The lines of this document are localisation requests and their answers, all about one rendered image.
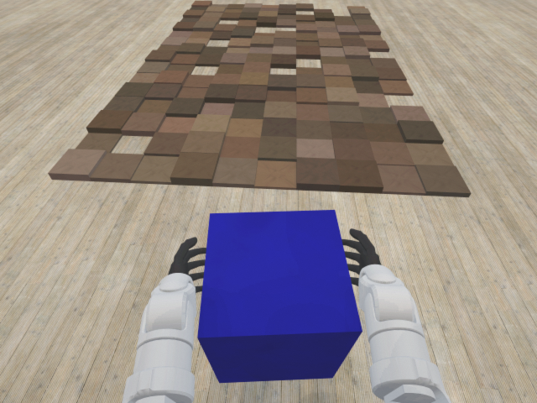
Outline right robot hand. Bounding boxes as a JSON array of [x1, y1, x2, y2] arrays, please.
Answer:
[[342, 228, 381, 286]]

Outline carton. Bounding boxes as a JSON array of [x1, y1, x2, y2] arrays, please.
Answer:
[[197, 210, 362, 383]]

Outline robot left forearm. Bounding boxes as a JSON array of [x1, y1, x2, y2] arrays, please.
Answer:
[[122, 273, 196, 403]]

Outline left robot hand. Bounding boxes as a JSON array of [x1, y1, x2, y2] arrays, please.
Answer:
[[168, 237, 206, 293]]

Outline robot right forearm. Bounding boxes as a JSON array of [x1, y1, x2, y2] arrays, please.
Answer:
[[358, 264, 451, 403]]

